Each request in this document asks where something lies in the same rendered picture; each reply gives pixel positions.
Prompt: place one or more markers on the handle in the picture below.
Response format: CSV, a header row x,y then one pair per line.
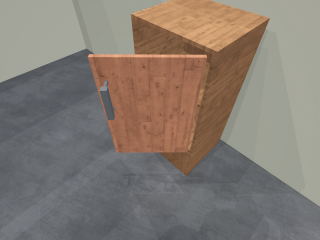
x,y
106,99

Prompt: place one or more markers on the cupboard door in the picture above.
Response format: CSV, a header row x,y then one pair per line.
x,y
154,96

